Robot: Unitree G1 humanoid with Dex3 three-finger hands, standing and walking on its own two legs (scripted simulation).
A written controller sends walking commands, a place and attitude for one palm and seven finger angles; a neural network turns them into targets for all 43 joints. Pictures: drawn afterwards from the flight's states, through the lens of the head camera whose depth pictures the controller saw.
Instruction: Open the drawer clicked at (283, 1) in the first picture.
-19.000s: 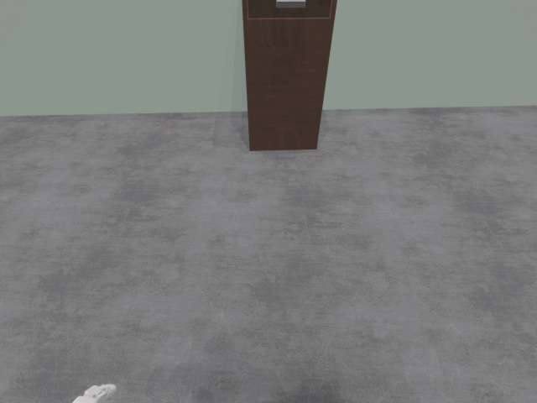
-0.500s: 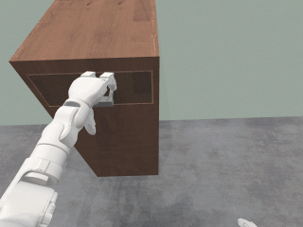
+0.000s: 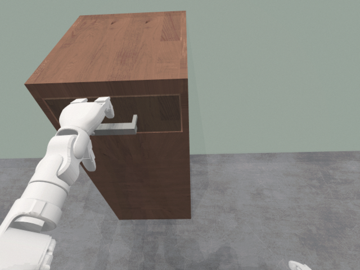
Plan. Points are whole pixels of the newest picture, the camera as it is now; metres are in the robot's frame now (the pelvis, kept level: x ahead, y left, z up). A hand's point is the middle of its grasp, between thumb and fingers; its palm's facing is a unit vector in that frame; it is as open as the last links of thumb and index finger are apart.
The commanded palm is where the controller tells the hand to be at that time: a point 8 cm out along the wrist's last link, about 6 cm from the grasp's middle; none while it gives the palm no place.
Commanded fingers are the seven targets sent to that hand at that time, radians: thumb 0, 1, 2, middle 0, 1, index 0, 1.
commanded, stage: move the hooked fingers above the handle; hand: left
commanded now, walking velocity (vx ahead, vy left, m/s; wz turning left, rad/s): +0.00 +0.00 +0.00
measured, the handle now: (115, 123) +0.48 +0.22 +0.05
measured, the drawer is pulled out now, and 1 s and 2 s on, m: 0.00 0.00 0.00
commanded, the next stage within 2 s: lower the fingers behind the handle in 0.26 s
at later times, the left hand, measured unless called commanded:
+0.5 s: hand (101, 126) +0.42 +0.22 +0.10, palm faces -0.12 -0.04 -0.99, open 13.7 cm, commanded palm +0.39 +0.23 +0.15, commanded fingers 0.00 -0.50 0.30 -0.30 -1.20 -0.30 -1.20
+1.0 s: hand (112, 135) +0.43 +0.21 +0.05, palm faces -0.10 -0.07 -0.99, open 13.8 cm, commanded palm +0.41 +0.23 +0.12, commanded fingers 0.00 -0.50 0.30 -0.30 -1.20 -0.30 -1.20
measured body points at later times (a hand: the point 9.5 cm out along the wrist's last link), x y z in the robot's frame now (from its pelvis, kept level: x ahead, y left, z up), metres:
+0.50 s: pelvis +0.00 +0.00 +0.00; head +0.02 -0.03 +0.45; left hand +0.42 +0.22 +0.15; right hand +0.11 -0.25 -0.14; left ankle -0.01 +0.10 -0.74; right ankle -0.02 -0.09 -0.74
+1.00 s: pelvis +0.00 +0.01 -0.01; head +0.04 -0.01 +0.44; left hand +0.42 +0.21 +0.11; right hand +0.10 -0.25 -0.14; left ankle -0.01 +0.10 -0.74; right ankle -0.02 -0.09 -0.74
